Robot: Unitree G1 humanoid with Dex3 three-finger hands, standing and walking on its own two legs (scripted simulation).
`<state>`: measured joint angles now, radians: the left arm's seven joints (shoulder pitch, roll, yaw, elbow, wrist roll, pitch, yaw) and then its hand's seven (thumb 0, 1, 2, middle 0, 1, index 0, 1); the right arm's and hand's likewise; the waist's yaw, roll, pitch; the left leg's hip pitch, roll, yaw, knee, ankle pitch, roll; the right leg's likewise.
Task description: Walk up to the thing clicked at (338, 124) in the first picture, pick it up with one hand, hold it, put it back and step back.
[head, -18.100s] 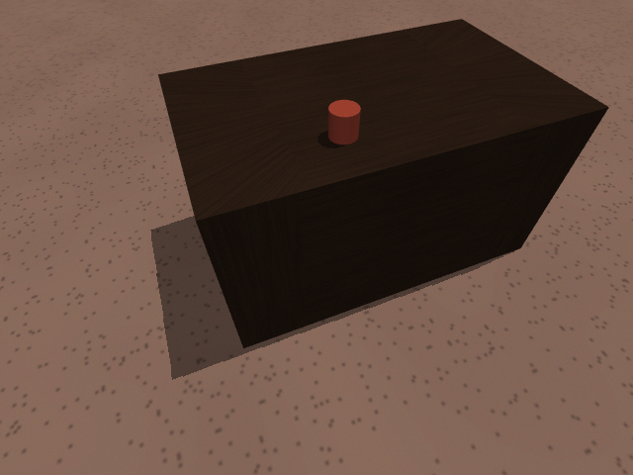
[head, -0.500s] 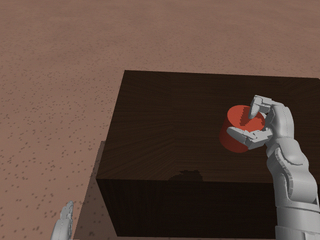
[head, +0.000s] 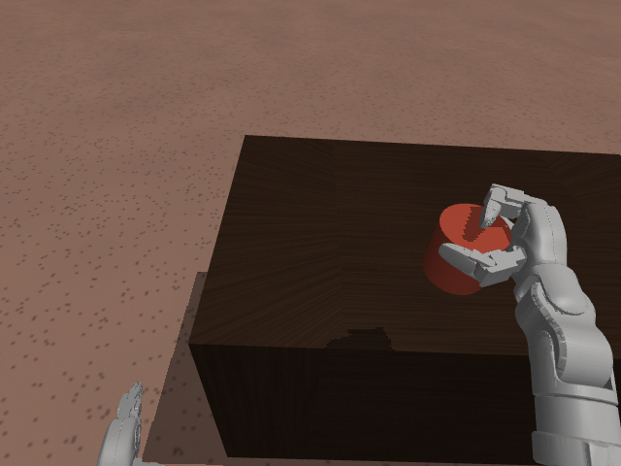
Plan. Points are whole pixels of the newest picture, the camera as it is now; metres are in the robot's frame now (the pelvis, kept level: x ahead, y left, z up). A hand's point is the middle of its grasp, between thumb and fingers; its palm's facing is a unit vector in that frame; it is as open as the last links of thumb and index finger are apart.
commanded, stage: hold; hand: right
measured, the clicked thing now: (463, 249) +0.35 -0.16 +0.15
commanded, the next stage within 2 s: crouch in 0.34 s
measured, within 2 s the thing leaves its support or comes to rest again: neither
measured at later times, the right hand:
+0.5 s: hand (481, 223) +0.35 -0.17 +0.19, palm faces +0.13 +0.99 +0.00, open 7.0 cm
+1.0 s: hand (457, 236) +0.41 -0.19 +0.11, palm faces +0.15 +0.99 +0.02, open 7.0 cm
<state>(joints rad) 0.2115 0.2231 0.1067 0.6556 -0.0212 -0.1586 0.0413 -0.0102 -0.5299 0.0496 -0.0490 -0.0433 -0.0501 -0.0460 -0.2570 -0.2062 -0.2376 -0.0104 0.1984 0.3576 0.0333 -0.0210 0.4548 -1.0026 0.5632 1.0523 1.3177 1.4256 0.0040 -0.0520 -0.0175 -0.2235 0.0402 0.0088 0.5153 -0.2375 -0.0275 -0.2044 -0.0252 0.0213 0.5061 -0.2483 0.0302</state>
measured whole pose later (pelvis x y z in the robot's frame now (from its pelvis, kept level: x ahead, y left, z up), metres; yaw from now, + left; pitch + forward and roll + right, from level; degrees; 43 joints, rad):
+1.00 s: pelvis +0.00 +0.00 -0.01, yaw +1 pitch +2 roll +0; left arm 0.21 0.21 0.06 0.65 -0.01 -0.20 0.04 -0.01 -0.55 0.06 -0.05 -0.04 -0.05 -0.05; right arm -0.46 -0.27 -0.29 0.50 0.16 0.06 0.04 -0.02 0.43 -0.97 0.56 1.03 1.31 1.39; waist 0.05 0.00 0.00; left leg -0.35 0.03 0.00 0.57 -0.25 -0.02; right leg -0.33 -0.03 0.01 0.57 -0.27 0.03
